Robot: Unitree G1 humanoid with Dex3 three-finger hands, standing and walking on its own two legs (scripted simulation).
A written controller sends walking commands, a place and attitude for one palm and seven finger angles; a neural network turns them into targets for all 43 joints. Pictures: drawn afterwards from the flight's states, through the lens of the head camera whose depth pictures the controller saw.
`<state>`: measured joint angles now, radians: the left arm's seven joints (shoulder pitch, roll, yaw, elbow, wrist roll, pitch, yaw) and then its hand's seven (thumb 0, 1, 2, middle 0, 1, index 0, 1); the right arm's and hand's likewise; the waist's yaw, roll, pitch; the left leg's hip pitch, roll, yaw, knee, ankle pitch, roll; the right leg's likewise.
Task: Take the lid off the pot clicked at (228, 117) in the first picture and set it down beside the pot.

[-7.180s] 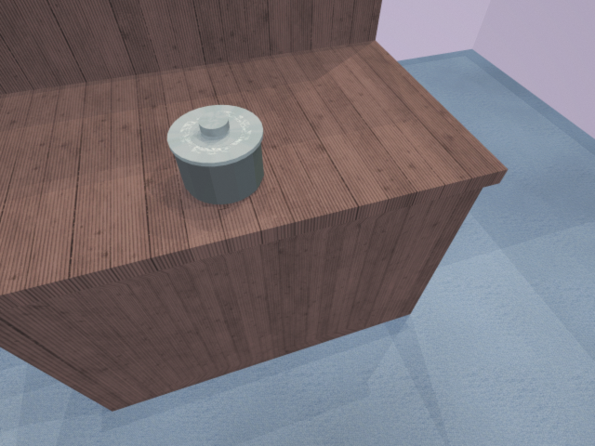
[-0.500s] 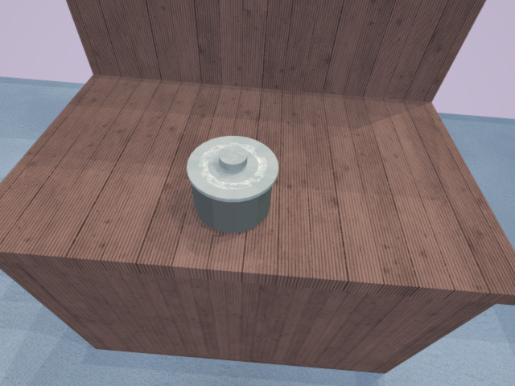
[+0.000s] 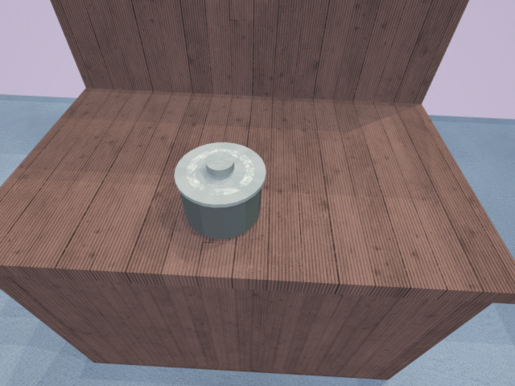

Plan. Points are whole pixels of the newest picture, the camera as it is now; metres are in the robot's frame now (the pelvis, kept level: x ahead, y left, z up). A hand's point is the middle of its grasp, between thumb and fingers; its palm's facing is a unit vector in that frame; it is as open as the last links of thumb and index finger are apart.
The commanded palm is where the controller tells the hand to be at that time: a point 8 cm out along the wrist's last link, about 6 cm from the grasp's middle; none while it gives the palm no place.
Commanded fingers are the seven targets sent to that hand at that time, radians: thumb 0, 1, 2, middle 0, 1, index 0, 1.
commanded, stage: look again from close up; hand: left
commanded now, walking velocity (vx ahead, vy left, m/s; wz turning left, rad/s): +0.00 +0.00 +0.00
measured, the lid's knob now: (220, 164) +0.46 +0.10 +0.10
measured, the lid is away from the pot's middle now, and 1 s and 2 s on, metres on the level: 0.00 0.00 0.00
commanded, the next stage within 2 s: lift the closed hand beside the body in 0.80 s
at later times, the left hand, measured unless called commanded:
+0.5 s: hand out of the picture +0.01 +0.14 -0.17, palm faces +0.01 -0.99 -0.16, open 7.4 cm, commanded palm none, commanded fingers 0.00 0.90 0.90 -0.20 -0.30 -0.20 -0.30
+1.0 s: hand out of the picture +0.06 +0.17 -0.14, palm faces +0.09 -0.96 -0.27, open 7.1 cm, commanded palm +0.11 +0.20 -0.05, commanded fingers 0.00 0.90 0.90 -0.46 -0.59 -0.46 -0.59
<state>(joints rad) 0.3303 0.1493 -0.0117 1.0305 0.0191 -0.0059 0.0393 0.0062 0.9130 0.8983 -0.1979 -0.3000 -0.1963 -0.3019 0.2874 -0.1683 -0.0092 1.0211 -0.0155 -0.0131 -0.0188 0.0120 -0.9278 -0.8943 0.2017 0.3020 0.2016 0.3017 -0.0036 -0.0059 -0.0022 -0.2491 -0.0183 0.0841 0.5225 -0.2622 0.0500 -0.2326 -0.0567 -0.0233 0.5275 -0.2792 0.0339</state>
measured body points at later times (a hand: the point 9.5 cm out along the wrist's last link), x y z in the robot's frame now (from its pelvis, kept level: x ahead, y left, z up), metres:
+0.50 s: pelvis +0.02 -0.02 +0.00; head +0.04 -0.01 +0.45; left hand +0.01 +0.20 -0.16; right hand +0.01 -0.23 -0.15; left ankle +0.01 +0.09 -0.73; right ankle +0.00 -0.14 -0.73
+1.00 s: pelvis +0.02 -0.01 +0.00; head +0.03 +0.00 +0.45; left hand +0.05 +0.22 -0.12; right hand +0.03 -0.24 -0.14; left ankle +0.01 +0.09 -0.73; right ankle +0.00 -0.14 -0.73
